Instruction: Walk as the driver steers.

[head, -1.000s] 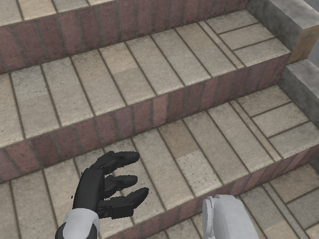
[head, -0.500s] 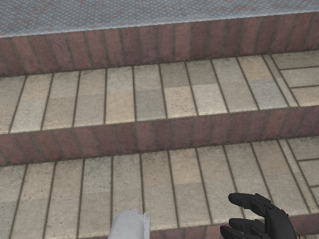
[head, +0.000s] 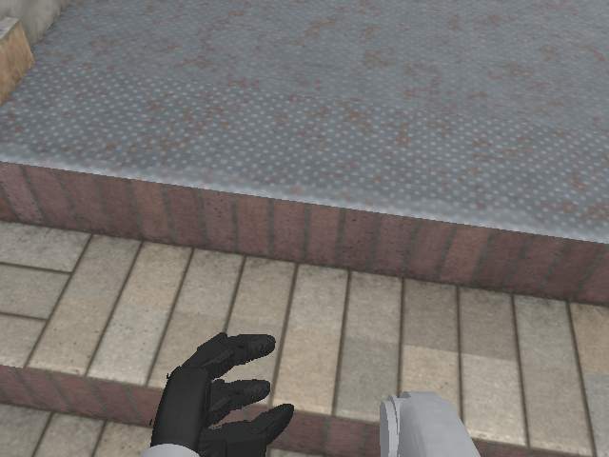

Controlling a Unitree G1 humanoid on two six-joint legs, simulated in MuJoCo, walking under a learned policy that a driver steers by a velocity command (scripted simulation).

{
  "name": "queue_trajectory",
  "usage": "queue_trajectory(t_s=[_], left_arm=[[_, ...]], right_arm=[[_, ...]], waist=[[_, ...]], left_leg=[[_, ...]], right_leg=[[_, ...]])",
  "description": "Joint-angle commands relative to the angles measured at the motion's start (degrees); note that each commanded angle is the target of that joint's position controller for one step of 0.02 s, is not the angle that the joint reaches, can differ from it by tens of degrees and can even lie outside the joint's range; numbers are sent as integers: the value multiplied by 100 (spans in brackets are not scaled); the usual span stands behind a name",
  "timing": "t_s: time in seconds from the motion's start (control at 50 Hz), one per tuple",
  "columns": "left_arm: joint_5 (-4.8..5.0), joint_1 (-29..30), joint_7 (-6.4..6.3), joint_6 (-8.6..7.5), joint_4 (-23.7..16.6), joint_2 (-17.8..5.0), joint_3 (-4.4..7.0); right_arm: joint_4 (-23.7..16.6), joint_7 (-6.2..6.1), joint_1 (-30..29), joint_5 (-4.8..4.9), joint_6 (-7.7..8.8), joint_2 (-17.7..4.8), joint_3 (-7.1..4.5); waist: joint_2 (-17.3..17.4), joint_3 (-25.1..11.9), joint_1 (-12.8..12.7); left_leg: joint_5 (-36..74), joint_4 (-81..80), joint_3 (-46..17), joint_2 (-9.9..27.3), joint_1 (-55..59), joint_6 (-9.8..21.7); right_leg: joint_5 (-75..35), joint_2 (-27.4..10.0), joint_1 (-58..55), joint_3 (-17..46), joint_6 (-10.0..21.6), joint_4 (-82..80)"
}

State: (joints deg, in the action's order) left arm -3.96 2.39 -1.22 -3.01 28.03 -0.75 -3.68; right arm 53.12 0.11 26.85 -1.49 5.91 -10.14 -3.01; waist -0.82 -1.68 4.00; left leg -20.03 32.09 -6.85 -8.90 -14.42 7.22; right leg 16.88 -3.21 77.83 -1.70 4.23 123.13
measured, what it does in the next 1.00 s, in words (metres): climbs: right foot 0.17 m higher, then left foot 0.17 m higher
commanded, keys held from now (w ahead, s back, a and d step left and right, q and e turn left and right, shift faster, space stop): w+q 0.32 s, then w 0.06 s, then w+e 0.62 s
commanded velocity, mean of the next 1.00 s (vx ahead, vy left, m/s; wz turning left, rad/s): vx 0.50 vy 0.00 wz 0.08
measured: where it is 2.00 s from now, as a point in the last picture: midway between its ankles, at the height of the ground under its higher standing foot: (242, 77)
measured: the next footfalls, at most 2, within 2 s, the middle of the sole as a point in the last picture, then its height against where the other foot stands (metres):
right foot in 0.16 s outside the picture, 0.17 m higher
left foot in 0.72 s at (156, 329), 0.17 m higher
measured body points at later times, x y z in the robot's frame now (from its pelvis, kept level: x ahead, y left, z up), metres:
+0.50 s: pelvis +0.28 -0.02 +0.17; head +0.30 -0.02 +0.62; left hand +0.20 +0.21 +0.03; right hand +0.59 -0.13 +0.13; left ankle +0.32 +0.14 -0.33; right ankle +0.25 -0.13 -0.56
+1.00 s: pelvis +0.57 +0.14 +0.32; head +0.57 +0.15 +0.77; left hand +0.77 +0.38 +0.25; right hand +0.60 -0.12 +0.19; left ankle +0.58 +0.22 -0.39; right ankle +0.59 +0.01 -0.15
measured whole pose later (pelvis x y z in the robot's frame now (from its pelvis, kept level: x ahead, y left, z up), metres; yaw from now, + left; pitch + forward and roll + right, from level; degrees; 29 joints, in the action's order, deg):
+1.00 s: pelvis +0.57 +0.14 +0.32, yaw +2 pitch +2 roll +1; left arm -1.4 -5.0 0.0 -2.8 36.4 -10.9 4.5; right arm 54.7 -1.2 20.4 -2.0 5.8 -12.0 -4.1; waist -2.9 -2.3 0.2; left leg -22.0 42.5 16.3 4.8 -21.9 3.0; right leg 3.6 1.3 59.0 3.1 5.4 112.8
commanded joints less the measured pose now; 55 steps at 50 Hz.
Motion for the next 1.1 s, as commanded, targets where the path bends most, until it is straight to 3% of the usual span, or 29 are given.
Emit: queue_trajectory(t_s=[0.02, 0.08, 0.14, 0.16, 0.18, 0.2, 0.22, 0.24, 0.28, 0.32, 0.36, 0.4, 0.52, 0.6, 0.66, 0.68, 0.7, 0.72, 0.74, 0.76, 0.78, 0.8, 0.84, 0.86, 0.9, 0.94, 0.98, 1.04, 1.1], left_arm=[[-24, 1801, 95, -12, -1140, -36, -78], [116, 1171, 142, 139, -853, -88, -58], [508, -1135, -42, 159, -156, -1011, 451], [407, -1589, -117, 98, -18, -1424, 626], [224, -1966, -131, 26, 197, -1862, 808], [198, -1470, -193, 133, 326, -2160, 910], [255, -1041, -162, 178, 257, -1621, 864], [365, -700, -133, 45, 596, -1079, 735], [203, -1277, -127, -146, 1514, -321, 528], [36, -1563, -42, -334, 2008, -473, 591], [105, -1613, 107, -441, 2158, -706, 645], [203, -1551, 108, -584, 2149, -1123, 703], [187, -3113, 7, -810, 2559, -1691, 895], [148, -4100, -252, -568, 2988, -1292, 824], [237, -3543, -244, -272, 2806, -1282, 767], [393, -3107, -118, -297, 2577, -1413, 784], [401, -3264, 104, -465, 2562, -1960, 860], [512, -3011, 256, -707, 2526, -2597, 1049], [779, -2639, 430, -856, 2250, -2667, 1149], [844, -2744, 521, -871, 1804, -1970, 1009], [559, -2814, 462, -795, 1788, -1678, 1066], [534, -2887, 319, -662, 1534, -1129, 1024], [216, -2266, 170, -530, 1255, -803, 916], [82, -2086, 186, -420, 1111, -711, 824], [171, -2064, 200, -149, 903, -245, 598], [308, -2009, 160, 45, 938, -294, 543], [243, -1503, 144, 143, 804, -526, 611], [238, -738, 39, 304, 524, -241, 482], [257, 237, -15, 350, -17, -381, 429]], right_arm=[[-124, -202, 631, 58, 6, -570, -139], [-455, -418, 95, 118, -161, -747, -224], [-957, -266, -766, 245, 91, -1391, -479], [-1033, -99, -1036, 297, 323, -1564, -570], [-1254, 83, -1368, 177, 514, -966, -489], [-1670, 199, -939, 109, 432, -532, -439], [-1787, 248, -925, -177, 325, -383, -384], [-1939, 226, -1228, -308, 226, -56, -248], [-2122, 105, -1431, -266, -45, 358, 20], [-2160, 56, -1456, -102, -313, 481, 160], [-2214, 3, -1573, 13, -441, 341, 137], [-2385, -25, -2055, -102, -554, 103, 103], [-2771, -78, -3696, -218, -457, 247, 127], [-3540, 43, -5342, 11, -255, 623, 450], [-3697, 383, -5164, 23, -281, 822, 636], [-3344, 399, -4402, 205, -361, 849, 582], [-2904, 210, -2919, 217, -427, 421, 328], [-2507, -14, -1127, 288, -550, -58, 34], [-2417, -214, -652, 69, -505, -662, -161], [-2314, -213, -235, -248, -396, -1435, -407], [-2381, -173, -786, -145, -454, -1295, -417], [-2316, -92, -1684, -99, -397, -1118, -379], [-1545, -132, -2113, 111, -220, -228, -141], [-1091, -91, -1943, -4, -141, -20, -66], [-432, -80, -1385, -171, -10, 279, 29], [-252, -85, -1224, -79, 85, 336, 66], [-141, -120, -1091, -7, 186, 344, 145], [113, -66, -615, -72, 244, -133, 115], [218, -20, -241, -154, 221, -328, 99]], waist=[[298, 439, 258], [416, -267, -114], [904, -1927, -1389], [657, -2365, -1787], [-260, -2331, -1817], [-2172, -2496, -1147], [-1098, -2120, -773], [-398, -1017, -448], [434, 170, -149], [227, 545, 33], [209, 696, 181], [229, 795, 149], [-266, 420, -579], [-470, 569, -1195], [-314, 237, -1004], [-211, -290, -736], [-598, -1401, -255], [-1354, -2244, 713], [-1019, -2685, 1090], [1321, -3578, 1047], [1244, -3764, 844], [965, -2968, 147], [552, -889, -326], [277, -381, -525], [254, 13, -869], [337, 176, -886], [-39, 380, -781], [371, 517, -665], [191, 907, -614]], left_leg=[[1168, -2097, -2179, 1355, 316, 599], [5046, -2622, -1054, 1514, 278, 637], [10200, -190, -1063, 1635, 420, 327], [9746, 1075, -991, 1449, 408, 262], [5309, 3230, -804, 616, -604, 23], [871, 6235, -485, -212, -2377, -442], [1043, 7631, -545, 202, -2946, -335], [1623, 8122, -166, 441, -3616, -219], [1463, 8429, -263, 611, -4292, -5], [1227, 8368, -349, 661, -4703, -16], [1166, 8039, -559, 708, -4779, -78], [1338, 6941, -337, 729, -4501, -194], [-299, 8158, 604, 1183, -7088, -153], [-1597, 7725, 937, 1756, -8375, -135], [-435, 4519, 1546, 1799, -4953, -125], [-145, 3631, 1922, 1304, -2252, -25], [-134, 3949, 2056, 641, -385, 64], [-132, 3145, 1535, 572, 635, 156], [-657, 2394, -150, 1342, 1855, 379], [-115, 180, -3301, 3436, 2658, 732], [-656, -881, -4514, 3534, 1891, 427], [-1289, -1007, -4139, 3727, 1063, 346], [-1688, -386, -2316, 3135, -552, 260], [-1557, -454, -1549, 2796, -1092, 192], [-849, -607, -804, 2671, -1157, 40], [-165, -944, -108, 2730, -762, -92], [653, -1182, 536, 2764, -664, -219], [416, -1746, 883, 2798, -16, 42], [443, -2231, 1520, 2606, 337, -152]], right_leg=[[541, -75, 442, 57, 6, -1142], [553, 116, -2354, -729, 126, -3352], [688, 576, -5990, -380, 306, -5440], [842, 586, -6839, -50, 342, -6726], [972, -475, -7644, 1662, 736, -7965], [601, -2022, -7467, 5418, 1734, -10007], [2311, -2019, -6984, 5755, 1689, -10253], [3404, -1807, -6242, 4841, 1473, -9953], [2181, -1593, -5209, 2954, 834, -9650], [1095, -1294, -5201, 1601, 474, -9908], [185, -1241, -5137, 923, 289, -10251], [-316, -1138, -4932, 357, 383, -10680], [-1244, -1461, -8365, 790, 842, -11328], [-926, -1370, -9542, 833, 707, -11781], [-1384, -951, -7825, 172, 862, -12933], [-3549, -802, -6562, 38, 932, -12787], [-7870, -1099, -6825, -51, 824, -11387], [-9147, -1076, -7285, -39, 587, -9790], [-7785, -641, -5857, 244, 208, -7904], [-1671, 559, -4686, 655, -96, -4950], [-803, 837, -4496, 1711, -206, -2411], [-1219, 465, -3896, 1691, -307, -1464], [-1814, -63, -3176, 700, -135, -1291], [-1587, -61, -2944, 721, 10, -1242], [-1487, 72, -2281, 870, 208, -694], [-1137, 137, -1654, 1047, 157, -933], [-1449, 298, -1277, 995, 109, -930], [-633, 539, 89, 683, 379, 970], [90, 374, 506, 556, 512, 327]])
